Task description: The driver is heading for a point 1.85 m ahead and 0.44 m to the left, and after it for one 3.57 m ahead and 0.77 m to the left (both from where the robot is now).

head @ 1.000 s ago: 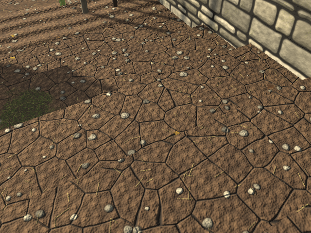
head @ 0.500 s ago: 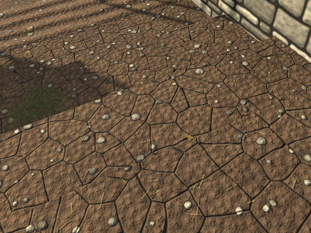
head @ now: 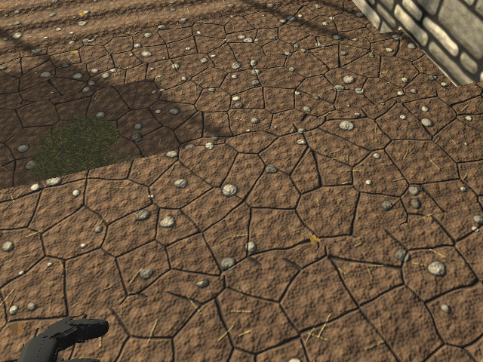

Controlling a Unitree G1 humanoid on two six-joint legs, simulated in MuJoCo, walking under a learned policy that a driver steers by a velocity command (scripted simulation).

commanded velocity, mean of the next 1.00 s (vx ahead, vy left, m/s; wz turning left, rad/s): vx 0.07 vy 0.00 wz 0.56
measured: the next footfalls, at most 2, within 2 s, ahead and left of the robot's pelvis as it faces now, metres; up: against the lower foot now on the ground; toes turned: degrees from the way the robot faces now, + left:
right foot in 0.14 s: +0.22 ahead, -0.15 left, -0.16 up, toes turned +5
left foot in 0.94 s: +0.10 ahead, +0.13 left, -0.16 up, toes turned +33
